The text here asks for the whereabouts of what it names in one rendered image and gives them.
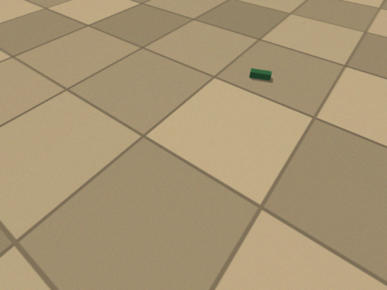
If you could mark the carton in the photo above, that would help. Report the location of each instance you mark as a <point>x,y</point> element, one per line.
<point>260,74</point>

